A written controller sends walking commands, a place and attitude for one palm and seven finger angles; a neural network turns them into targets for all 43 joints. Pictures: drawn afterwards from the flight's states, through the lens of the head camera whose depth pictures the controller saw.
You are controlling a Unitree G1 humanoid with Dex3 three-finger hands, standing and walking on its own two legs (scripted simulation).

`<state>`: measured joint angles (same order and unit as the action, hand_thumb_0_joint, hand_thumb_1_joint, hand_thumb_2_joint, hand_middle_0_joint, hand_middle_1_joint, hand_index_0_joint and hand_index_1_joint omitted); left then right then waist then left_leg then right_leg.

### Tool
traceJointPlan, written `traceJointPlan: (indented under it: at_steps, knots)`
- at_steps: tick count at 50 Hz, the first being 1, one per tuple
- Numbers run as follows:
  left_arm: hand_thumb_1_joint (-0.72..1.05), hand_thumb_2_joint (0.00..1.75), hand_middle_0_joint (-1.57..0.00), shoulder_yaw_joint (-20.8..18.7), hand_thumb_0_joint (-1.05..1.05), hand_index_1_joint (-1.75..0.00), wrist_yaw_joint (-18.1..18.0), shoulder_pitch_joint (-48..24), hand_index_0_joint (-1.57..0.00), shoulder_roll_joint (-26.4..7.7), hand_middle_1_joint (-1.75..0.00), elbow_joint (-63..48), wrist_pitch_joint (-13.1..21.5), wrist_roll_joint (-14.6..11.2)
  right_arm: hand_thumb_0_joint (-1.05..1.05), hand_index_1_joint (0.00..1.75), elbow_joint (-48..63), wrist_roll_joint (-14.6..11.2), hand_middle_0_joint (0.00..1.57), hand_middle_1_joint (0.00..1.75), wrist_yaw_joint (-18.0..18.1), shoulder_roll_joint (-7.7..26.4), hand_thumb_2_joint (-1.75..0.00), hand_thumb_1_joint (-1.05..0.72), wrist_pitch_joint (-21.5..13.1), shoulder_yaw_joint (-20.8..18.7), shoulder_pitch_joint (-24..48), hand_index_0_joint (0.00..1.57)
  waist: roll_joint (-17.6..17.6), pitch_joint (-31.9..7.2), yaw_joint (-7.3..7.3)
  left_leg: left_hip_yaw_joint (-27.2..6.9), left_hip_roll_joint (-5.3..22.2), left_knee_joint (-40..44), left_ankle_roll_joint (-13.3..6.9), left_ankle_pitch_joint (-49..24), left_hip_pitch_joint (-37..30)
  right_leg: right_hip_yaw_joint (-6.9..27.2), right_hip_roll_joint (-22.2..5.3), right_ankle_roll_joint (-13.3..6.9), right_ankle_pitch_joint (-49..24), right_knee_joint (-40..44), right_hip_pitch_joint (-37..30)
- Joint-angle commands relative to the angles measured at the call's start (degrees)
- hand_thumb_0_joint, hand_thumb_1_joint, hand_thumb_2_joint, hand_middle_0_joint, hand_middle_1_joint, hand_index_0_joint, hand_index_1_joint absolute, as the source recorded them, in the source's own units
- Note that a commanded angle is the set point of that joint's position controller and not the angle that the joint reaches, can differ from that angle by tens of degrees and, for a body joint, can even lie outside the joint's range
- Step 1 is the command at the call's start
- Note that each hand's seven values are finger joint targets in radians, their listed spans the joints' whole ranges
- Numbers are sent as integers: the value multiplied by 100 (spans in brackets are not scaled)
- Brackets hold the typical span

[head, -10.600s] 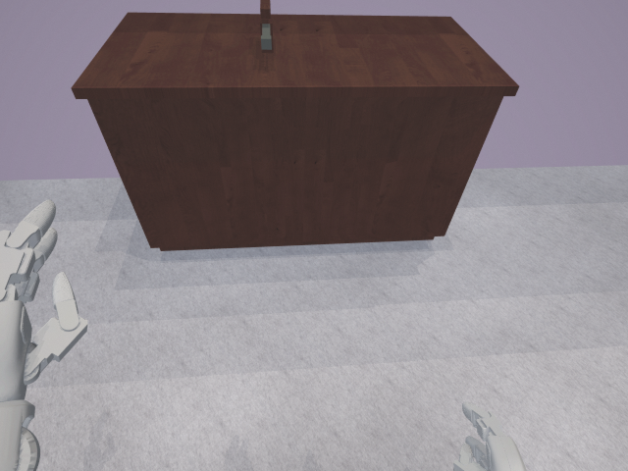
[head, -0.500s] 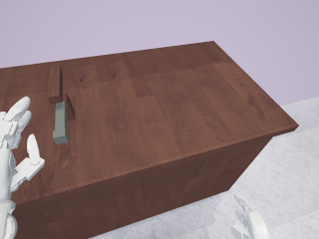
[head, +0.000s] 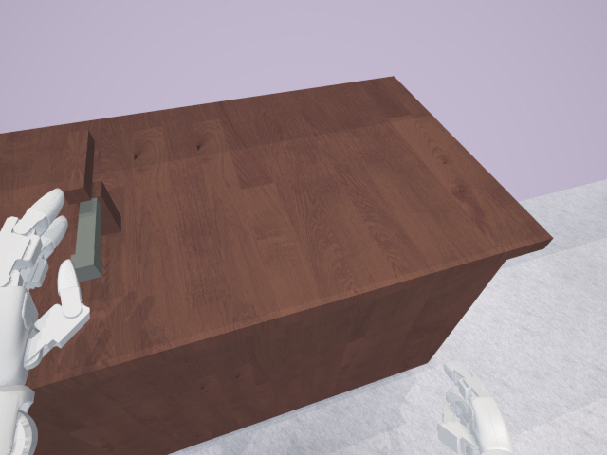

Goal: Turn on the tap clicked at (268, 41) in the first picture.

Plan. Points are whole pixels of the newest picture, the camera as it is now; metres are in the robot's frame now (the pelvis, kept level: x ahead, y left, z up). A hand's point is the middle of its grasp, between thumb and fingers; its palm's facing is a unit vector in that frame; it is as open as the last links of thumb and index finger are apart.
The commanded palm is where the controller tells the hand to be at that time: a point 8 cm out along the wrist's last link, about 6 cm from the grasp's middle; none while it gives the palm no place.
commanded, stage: come to a stop and stand still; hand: left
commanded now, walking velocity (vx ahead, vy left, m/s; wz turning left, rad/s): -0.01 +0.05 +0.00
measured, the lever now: (86, 266) +0.32 +0.31 +0.07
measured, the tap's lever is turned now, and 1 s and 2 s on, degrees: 0 0 0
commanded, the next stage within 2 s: look again from close up in 0.80 s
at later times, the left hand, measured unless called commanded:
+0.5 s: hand (49, 308) +0.23 +0.27 +0.14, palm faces +0.26 -0.88 -0.39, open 7.5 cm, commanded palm +0.16 +0.32 +0.17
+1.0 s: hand (10, 286) +0.24 +0.31 +0.16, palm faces +0.36 -0.86 -0.38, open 7.5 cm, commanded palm +0.17 +0.34 +0.17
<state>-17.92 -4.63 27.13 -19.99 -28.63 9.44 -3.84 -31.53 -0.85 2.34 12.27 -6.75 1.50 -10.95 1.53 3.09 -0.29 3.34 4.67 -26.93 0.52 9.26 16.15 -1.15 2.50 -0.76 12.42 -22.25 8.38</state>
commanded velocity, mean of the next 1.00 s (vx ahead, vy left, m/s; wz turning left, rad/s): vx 0.00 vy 0.00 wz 0.00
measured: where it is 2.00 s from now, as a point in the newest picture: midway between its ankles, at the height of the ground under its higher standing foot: outside the picture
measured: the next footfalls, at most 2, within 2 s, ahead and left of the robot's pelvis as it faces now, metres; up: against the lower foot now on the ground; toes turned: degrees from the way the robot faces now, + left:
none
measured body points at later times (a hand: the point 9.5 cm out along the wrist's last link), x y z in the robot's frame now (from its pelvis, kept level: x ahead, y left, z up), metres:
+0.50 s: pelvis +0.00 +0.04 +0.00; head +0.03 +0.08 +0.44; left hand +0.21 +0.32 +0.16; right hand +0.16 -0.19 -0.06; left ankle +0.06 +0.13 -0.74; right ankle +0.00 -0.11 -0.74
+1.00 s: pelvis +0.01 +0.06 +0.00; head +0.05 +0.10 +0.44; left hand +0.21 +0.35 +0.18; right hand +0.20 -0.15 -0.06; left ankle +0.06 +0.13 -0.74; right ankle +0.00 -0.11 -0.74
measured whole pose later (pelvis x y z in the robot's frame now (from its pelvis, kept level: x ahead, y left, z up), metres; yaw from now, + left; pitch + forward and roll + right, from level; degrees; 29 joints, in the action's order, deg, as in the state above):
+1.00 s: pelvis +0.01 +0.06 +0.00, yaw +0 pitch +0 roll -2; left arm -21.1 -5.8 23.2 -22.1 -29.7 12.7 -1.4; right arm -32.0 -0.4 0.9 9.9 -7.9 1.5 -9.7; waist -2.5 5.4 1.3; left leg 4.7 -0.4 -28.1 -4.4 11.2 16.8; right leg 0.9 -2.5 3.1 12.8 -21.7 8.5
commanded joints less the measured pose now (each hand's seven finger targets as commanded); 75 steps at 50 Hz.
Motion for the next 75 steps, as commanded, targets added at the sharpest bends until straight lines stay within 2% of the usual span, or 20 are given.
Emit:
traceJointPlan:
  at_steps: [1,7,8,9,10,11,13,16,19,20,24,31,34,45,46,50,51,65,66,75]
  knots:
    - [90,90,-20,-765,0,-30,-180,-169,-20,-999,-30,-1043,324,-79,0,30,883,-50,20,30,93,637,-90,-90,-247,-240,580,20,-82,-769,64,-444,134,129,-189,-144,-784,626,-808,-84,-1122,567,404]
    - [90,90,-20,-765,0,-30,-182,-348,-20,-1015,-30,-930,308,-82,0,30,872,-101,20,30,121,692,-90,-90,-247,-311,584,20,-168,-674,44,-482,162,204,-213,29,-887,649,-801,-61,-806,556,526]
    - [90,90,-20,-4278,0,-30,-177,-5652,-20,-5618,-30,-1861,788,671,0,30,621,280,20,30,168,888,-90,-90,-428,-600,-103,20,-1559,16,464,-46,52,-670,-210,-238,31,1031,-916,254,-2005,1132,1032]
    - [90,90,-20,-1833,0,-30,43,-2722,-20,-2082,-30,1057,538,253,0,30,333,89,20,30,125,226,-90,-90,-422,-342,249,20,-1568,-989,202,-220,-633,-316,-156,-419,-441,1156,-1090,-323,-2402,301,403]
    - [90,90,-20,-1110,0,-30,6,-1770,-20,-1116,-30,774,466,103,0,30,775,-126,20,30,22,569,-90,-90,-463,-542,374,20,24,-1158,367,-17,-313,214,-141,-867,-1161,1056,-991,-272,-2609,-145,288]
    - [90,90,-20,-791,0,-30,47,-1684,-20,-960,-30,359,576,118,0,30,728,-98,20,30,-15,710,-90,-90,-483,-566,142,20,447,-1340,293,69,-163,24,-184,-976,-1215,885,-779,-44,-2019,-198,290]
    - [90,90,-20,-418,0,-30,18,-1045,-20,-751,-30,-283,549,99,0,30,823,-123,20,30,-188,645,-90,-90,-476,-522,365,20,-10,-1123,354,31,-117,-3,-231,-633,-957,745,-694,252,-1423,29,234]
    - [90,90,-20,-503,0,-30,-80,-569,-20,-901,-30,-721,525,146,0,30,837,-80,20,30,-223,638,-90,-90,-482,-462,505,20,-580,-828,299,-92,-135,143,-191,260,-762,619,-634,67,-197,369,510]
    - [90,90,-20,-1038,0,-30,-122,-728,-20,-1328,-30,-1020,654,146,0,30,889,-9,20,30,-105,625,-90,-90,-460,-408,542,20,-408,-461,220,-256,-165,399,-157,964,-593,670,-579,-63,903,617,941]
    - [90,90,-20,-1387,0,-30,-178,-843,-20,-1696,-30,-1245,684,169,0,30,863,-5,20,30,-60,655,-90,-90,-428,-370,644,20,65,-388,240,-332,-75,626,-154,1011,-606,503,-458,-43,853,470,967]
    - [90,90,-20,-1302,0,-30,-190,-1098,-20,-1395,-30,-1279,842,174,0,30,919,-17,20,30,-12,598,-90,-90,-493,-354,473,20,926,-673,227,-778,350,1190,-390,1787,-21,90,-283,21,297,-318,69]
    - [90,90,-20,-699,0,-30,-177,-870,-20,-831,-30,-1227,759,238,0,30,694,11,20,30,-131,655,-90,-90,-643,-348,307,20,583,-936,150,-792,387,853,-307,628,-645,38,-335,36,-125,-93,265]
    - [90,90,-20,-708,0,-30,-202,-925,-20,-874,-30,-1086,697,270,0,30,666,-3,20,30,-150,639,-90,-90,-604,-373,287,20,277,-836,134,-746,328,806,-244,689,-595,115,-391,25,-200,54,265]
    - [90,90,-20,-1094,0,-30,-281,-708,-20,-1217,-30,-1388,662,210,0,30,770,-23,20,30,-83,570,-90,-90,-415,-332,504,20,455,-1086,157,-627,233,620,-117,-403,-922,34,-454,12,-700,77,76]
    - [90,90,-20,-858,0,-30,-238,-654,-20,-966,-30,-1263,660,173,0,30,753,7,20,30,-91,591,-90,-90,-379,-322,444,20,375,-1035,143,-606,226,635,-154,-272,-808,30,-458,20,-682,137,56]
    - [90,90,-20,-1021,0,-30,-283,-675,-20,-1130,-30,-1241,642,205,0,30,767,-49,20,30,-61,616,-90,-90,-352,-371,500,20,444,-975,130,-602,196,662,-121,-106,-789,83,-481,9,-685,152,60]
    - [90,90,-20,-798,0,-30,-245,-645,-20,-906,-30,-1114,640,183,0,30,751,-15,20,30,-65,637,-90,-90,-319,-365,417,20,414,-950,121,-597,180,672,-163,-55,-731,70,-470,14,-698,190,52]
    - [90,90,-20,-993,0,-30,-308,-586,-20,-1178,-30,-1229,583,193,0,30,800,-80,20,30,14,634,-90,-90,-261,-394,537,20,308,-901,132,-545,87,599,-202,75,-738,200,-554,-8,-751,277,35]
    - [90,90,-20,-790,0,-30,-259,-563,-20,-950,-30,-1105,583,156,0,30,768,-42,20,30,4,636,-90,-90,-236,-382,450,20,247,-867,119,-555,102,671,-202,165,-698,153,-488,9,-666,307,70]
    - [90,90,-20,-909,0,-30,-221,-742,-20,-1085,-30,-1047,460,109,0,30,875,-113,20,30,-45,574,-90,-90,-218,-415,499,20,330,-717,117,-698,412,905,-190,539,-671,84,-351,87,-299,196,213]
